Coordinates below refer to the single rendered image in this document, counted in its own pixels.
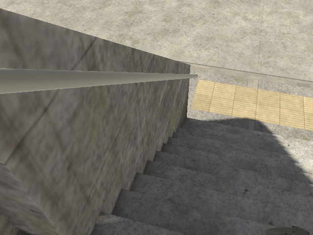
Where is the right robot hand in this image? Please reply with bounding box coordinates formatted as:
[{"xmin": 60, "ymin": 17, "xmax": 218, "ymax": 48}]
[{"xmin": 265, "ymin": 225, "xmax": 310, "ymax": 235}]

